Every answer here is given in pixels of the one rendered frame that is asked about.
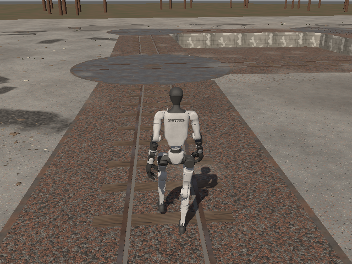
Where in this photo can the right robot hand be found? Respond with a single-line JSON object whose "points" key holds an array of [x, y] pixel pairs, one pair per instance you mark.
{"points": [[196, 154]]}

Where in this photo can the robot right shin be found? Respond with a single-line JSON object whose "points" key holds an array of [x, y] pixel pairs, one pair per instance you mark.
{"points": [[184, 208]]}

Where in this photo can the left robot forearm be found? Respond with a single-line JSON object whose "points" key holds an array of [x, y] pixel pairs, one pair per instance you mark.
{"points": [[152, 151]]}

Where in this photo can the right robot forearm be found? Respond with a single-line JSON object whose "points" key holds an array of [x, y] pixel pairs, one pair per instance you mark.
{"points": [[199, 145]]}

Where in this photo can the left robot upper arm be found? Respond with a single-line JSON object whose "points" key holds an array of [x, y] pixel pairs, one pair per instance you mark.
{"points": [[157, 126]]}

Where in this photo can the left robot hand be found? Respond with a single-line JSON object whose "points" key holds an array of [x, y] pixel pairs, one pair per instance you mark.
{"points": [[148, 170]]}

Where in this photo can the right robot foot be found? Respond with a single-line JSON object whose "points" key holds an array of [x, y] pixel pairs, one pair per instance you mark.
{"points": [[182, 228]]}

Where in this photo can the right robot upper arm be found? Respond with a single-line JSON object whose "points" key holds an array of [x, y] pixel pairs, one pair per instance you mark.
{"points": [[195, 125]]}

